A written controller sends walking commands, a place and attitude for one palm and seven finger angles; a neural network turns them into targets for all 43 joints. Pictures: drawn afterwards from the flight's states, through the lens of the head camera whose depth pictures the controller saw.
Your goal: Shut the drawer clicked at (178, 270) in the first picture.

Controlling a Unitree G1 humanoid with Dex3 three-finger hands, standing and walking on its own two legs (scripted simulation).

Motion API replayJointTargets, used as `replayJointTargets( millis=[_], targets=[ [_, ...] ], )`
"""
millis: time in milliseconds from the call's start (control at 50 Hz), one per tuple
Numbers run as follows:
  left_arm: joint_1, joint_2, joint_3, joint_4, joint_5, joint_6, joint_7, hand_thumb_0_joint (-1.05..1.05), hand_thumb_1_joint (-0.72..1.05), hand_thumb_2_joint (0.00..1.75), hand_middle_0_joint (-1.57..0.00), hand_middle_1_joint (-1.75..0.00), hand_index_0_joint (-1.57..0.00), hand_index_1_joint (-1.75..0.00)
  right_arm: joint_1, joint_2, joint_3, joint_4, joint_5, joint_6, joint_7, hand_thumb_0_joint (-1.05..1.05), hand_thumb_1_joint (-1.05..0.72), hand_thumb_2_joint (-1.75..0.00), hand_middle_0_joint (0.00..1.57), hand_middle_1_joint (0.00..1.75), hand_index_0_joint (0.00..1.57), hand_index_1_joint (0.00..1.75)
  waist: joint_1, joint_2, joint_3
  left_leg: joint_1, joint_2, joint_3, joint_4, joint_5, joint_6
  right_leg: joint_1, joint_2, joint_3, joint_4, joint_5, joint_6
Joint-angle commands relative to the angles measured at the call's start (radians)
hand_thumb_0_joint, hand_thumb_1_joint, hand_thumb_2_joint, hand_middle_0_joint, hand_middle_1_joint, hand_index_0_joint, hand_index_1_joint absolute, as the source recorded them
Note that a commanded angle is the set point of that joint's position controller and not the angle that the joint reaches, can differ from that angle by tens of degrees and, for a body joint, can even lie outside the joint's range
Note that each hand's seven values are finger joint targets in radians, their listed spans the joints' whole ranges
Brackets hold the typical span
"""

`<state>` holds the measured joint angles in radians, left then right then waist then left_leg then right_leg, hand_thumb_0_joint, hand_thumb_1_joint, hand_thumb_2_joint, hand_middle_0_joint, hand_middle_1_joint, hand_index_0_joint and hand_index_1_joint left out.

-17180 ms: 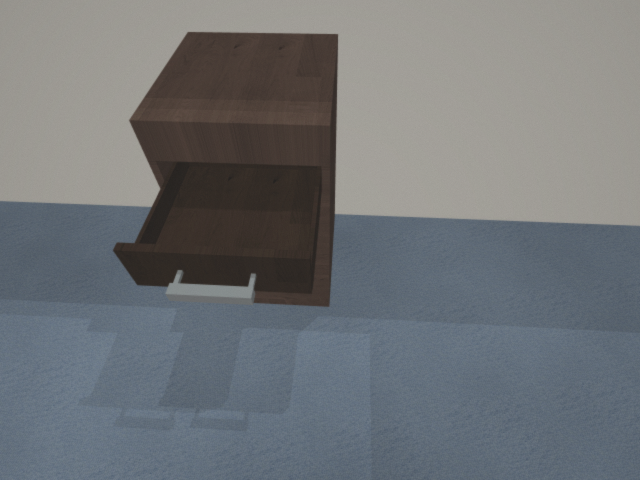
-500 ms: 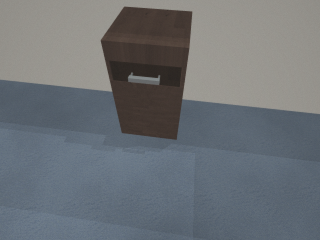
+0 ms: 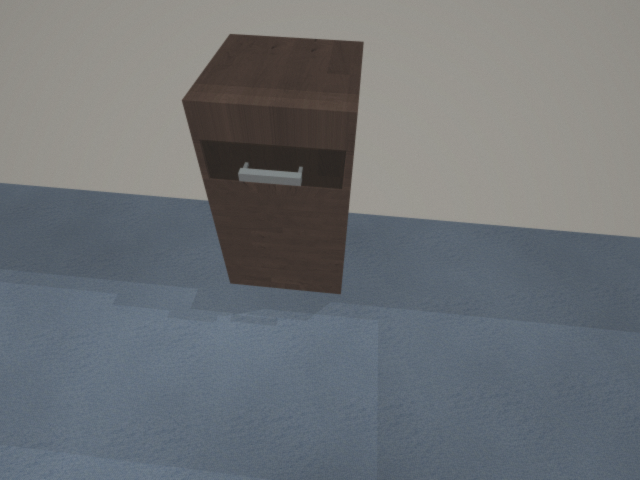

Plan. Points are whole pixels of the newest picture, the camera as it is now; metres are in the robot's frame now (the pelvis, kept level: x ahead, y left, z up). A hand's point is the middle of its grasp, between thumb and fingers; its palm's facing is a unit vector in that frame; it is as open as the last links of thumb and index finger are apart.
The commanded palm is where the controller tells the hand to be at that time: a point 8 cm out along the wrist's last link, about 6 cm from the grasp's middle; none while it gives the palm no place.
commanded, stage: look to check the result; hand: left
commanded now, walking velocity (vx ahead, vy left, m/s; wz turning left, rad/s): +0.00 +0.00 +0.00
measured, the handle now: (271, 172) +0.90 +0.17 -0.18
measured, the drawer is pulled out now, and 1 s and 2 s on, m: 0.00 0.00 0.00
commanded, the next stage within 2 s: stand and wait in 0.54 s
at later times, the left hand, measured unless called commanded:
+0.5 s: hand out of the picture -0.01 +0.14 -0.17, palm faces +0.04 -0.99 -0.16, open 7.4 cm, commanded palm none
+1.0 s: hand out of the picture +0.02 +0.15 -0.17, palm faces +0.02 -0.98 -0.18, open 7.4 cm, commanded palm none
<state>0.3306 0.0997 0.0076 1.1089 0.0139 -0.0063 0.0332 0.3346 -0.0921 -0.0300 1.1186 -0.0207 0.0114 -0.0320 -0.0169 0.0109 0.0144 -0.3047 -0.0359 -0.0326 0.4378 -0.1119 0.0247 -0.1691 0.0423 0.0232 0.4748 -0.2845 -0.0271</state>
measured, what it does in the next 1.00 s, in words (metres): stands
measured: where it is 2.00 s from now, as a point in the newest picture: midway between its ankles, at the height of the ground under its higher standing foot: outside the picture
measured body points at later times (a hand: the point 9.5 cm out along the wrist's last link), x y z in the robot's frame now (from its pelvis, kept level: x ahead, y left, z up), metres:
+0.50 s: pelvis +0.02 -0.01 +0.00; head +0.03 -0.02 +0.45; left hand -0.01 +0.19 -0.16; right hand +0.01 -0.22 -0.16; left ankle +0.08 +0.10 -0.74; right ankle -0.02 -0.11 -0.74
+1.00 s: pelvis +0.03 -0.01 +0.00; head +0.05 -0.02 +0.45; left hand +0.02 +0.20 -0.16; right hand +0.02 -0.22 -0.16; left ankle +0.08 +0.10 -0.74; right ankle -0.02 -0.11 -0.74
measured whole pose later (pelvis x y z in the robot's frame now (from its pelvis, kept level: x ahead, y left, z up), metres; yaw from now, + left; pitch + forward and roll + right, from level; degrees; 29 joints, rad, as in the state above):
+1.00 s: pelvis +0.03 -0.01 +0.00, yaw -1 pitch -2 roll +0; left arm 0.31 0.12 0.00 1.13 0.01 -0.01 0.04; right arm 0.28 -0.12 -0.02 1.14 -0.01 0.00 -0.04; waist -0.01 0.01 0.06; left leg -0.23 -0.02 -0.02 0.43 -0.17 0.01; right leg -0.08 0.06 0.04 0.41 -0.30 -0.05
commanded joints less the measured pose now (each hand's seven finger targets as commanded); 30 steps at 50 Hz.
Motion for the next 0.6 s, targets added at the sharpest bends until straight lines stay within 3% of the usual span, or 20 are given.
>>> replayJointTargets(
  millis=[0,100,580],
  targets=[
    [0.105,0.087,0.019,-0.007,-0.004,-0.014,0.013,0.00,0.90,0.90,-0.20,-0.30,-0.20,-0.30,0.062,-0.092,-0.016,-0.030,0.004,-0.016,-0.011,0.00,-0.90,-0.90,0.20,0.30,0.20,0.30,0.011,-0.015,0.078,0.087,0.098,-0.109,-0.078,-0.069,0.027,-0.129,-0.090,0.086,-0.139,-0.011,-0.042],
    [0.097,0.087,0.016,-0.002,-0.006,-0.016,0.016,0.00,0.90,0.90,-0.20,-0.30,-0.20,-0.30,0.057,-0.090,-0.012,-0.019,0.007,-0.017,-0.012,0.00,-0.90,-0.90,0.20,0.30,0.20,0.30,0.007,-0.014,0.076,0.115,0.099,-0.083,-0.051,0.000,0.023,-0.115,-0.099,0.091,-0.151,0.037,-0.039],
    [0.081,0.098,0.014,0.009,-0.008,-0.016,0.017,0.00,0.90,0.90,-0.20,-0.30,-0.20,-0.30,0.014,-0.109,-0.003,-0.005,0.007,-0.019,-0.016,0.00,-0.90,-0.90,0.20,0.30,0.20,0.30,0.009,-0.010,0.077,0.147,0.107,-0.067,-0.045,0.047,0.017,-0.072,-0.105,0.094,-0.165,0.106,-0.033]
  ],
)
